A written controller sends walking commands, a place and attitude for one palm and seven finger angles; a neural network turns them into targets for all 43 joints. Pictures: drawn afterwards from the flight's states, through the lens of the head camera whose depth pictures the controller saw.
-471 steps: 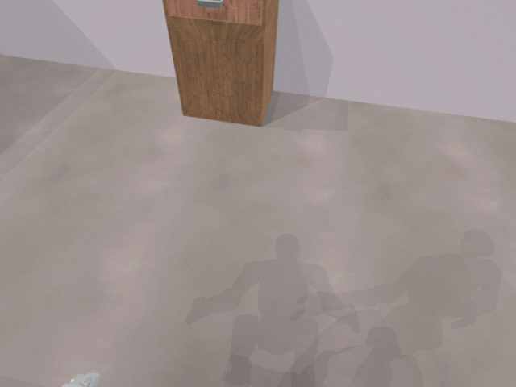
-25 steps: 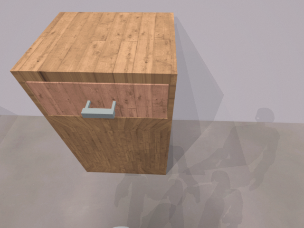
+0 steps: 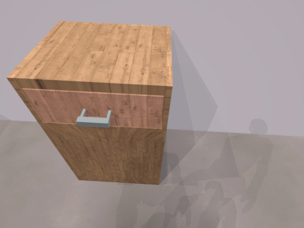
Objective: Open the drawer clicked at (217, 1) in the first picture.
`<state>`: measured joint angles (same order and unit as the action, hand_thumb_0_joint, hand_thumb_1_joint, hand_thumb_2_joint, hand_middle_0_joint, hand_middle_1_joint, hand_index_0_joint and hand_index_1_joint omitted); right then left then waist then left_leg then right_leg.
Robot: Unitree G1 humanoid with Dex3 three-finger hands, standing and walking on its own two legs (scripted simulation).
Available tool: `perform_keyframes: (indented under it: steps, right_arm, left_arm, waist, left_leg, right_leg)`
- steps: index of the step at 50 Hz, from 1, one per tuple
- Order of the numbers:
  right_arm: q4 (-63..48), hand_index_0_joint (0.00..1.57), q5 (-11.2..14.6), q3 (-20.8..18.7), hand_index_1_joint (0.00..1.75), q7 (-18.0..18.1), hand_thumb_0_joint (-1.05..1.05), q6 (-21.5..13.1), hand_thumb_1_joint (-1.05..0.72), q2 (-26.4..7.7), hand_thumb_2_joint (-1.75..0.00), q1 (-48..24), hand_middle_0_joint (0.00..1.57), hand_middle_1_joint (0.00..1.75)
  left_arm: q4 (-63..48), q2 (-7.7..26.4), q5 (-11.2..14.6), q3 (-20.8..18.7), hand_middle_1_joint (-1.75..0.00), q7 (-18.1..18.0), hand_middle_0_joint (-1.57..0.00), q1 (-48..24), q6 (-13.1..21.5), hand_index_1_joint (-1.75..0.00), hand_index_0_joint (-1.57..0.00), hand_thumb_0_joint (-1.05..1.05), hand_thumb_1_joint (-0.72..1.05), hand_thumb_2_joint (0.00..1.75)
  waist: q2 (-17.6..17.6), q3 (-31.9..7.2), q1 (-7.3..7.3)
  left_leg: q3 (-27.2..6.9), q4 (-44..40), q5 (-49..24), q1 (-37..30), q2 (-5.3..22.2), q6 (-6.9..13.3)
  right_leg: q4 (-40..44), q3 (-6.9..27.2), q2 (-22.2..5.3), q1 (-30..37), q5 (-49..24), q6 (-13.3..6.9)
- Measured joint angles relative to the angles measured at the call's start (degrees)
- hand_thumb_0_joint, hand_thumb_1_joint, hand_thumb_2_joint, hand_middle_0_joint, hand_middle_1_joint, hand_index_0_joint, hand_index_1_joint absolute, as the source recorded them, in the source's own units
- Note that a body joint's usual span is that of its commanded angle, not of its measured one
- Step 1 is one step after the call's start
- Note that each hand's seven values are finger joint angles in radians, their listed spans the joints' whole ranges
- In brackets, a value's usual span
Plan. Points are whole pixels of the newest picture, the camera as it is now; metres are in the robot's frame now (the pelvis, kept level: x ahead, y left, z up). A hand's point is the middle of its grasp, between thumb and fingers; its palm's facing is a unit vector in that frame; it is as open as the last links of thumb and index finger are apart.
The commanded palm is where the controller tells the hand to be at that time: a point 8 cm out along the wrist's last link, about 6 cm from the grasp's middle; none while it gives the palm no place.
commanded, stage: come to a stop and stand still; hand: left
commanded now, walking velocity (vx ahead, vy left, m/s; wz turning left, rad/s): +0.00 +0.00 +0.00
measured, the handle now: (95, 117) +0.48 +0.25 -0.05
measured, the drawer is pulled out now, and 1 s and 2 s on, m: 0.00 0.00 0.00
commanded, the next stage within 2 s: look again from close up in 0.42 s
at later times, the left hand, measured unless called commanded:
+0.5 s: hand out of the picture +0.01 +0.17 -0.17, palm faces +0.05 -0.98 -0.19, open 7.4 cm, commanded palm none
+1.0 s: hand out of the picture +0.02 +0.23 -0.17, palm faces -0.03 -0.97 -0.25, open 7.4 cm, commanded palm none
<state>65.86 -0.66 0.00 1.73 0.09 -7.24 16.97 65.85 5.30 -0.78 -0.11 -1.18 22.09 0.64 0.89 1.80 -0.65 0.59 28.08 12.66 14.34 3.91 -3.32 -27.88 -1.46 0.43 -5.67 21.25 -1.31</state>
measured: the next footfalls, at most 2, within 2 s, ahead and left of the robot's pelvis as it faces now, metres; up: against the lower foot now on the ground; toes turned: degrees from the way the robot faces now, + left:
none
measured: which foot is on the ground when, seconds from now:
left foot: down 0.00-1.00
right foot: down 0.00-1.00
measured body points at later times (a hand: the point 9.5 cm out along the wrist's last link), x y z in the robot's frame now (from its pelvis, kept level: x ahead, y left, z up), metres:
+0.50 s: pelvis +0.02 +0.00 +0.00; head +0.03 +0.00 +0.45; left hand +0.01 +0.22 -0.16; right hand +0.02 -0.22 -0.16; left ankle +0.02 +0.16 -0.73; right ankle -0.07 -0.10 -0.74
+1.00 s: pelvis +0.00 +0.03 +0.00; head +0.02 +0.03 +0.45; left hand +0.02 +0.28 -0.15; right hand +0.01 -0.19 -0.16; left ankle +0.03 +0.14 -0.74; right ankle -0.07 -0.10 -0.74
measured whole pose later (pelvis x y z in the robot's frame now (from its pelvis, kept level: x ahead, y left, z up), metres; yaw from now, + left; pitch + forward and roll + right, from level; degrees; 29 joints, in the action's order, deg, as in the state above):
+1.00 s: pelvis +0.00 +0.03 +0.00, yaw -2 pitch +0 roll +0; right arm 59.8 -0.9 0.8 0.7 0.3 -10.3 15.9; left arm 59.4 11.2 -1.0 0.6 -2.0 17.4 -0.4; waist -0.3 1.4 0.2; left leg 4.1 31.3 14.6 16.7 0.3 1.4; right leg -30.2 1.2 -2.0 -8.0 22.2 1.5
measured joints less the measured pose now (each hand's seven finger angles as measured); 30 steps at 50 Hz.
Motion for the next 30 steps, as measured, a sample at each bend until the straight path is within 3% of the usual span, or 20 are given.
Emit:
perform_keyframes:
  steps: [26,30]
  right_arm:
    - [0.0,0.20,-0.1,0.0,0.30,0.8,0.01,-0.3,-0.93,-1.0,-0.90,-1.8,0.20,0.30]
    - [-4.0,0.20,0.1,-0.7,0.30,-0.2,0.01,0.4,-0.93,-2.7,-0.90,-2.8,0.20,0.30]
  left_arm:
    - [-2.1,2.3,-0.1,-0.8,-0.30,-1.0,-0.20,-3.9,0.3,-0.30,-0.20,0.00,0.91,0.90]
    - [-3.7,1.5,-0.8,0.0,-0.30,-2.1,-0.20,-3.0,2.1,-0.30,-0.20,0.00,0.91,0.90]
  waist:
    - [-0.2,-0.6,0.36]
    - [-2.1,0.2,0.63]
  left_leg:
    - [0.6,-2.0,0.8,-2.8,-0.4,-0.1]
    - [0.8,7.0,5.3,3.0,-0.1,2.9]
  right_leg:
    - [2.9,0.3,-0.5,3.0,0.3,0.2]
    - [2.2,0.7,0.7,1.0,-0.5,0.6]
